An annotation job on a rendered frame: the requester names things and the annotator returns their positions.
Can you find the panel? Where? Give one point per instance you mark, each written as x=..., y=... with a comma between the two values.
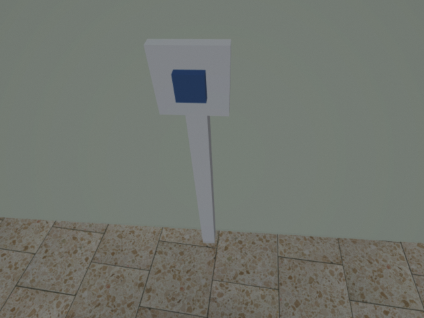
x=213, y=56

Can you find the button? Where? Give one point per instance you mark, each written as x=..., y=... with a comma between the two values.
x=189, y=86

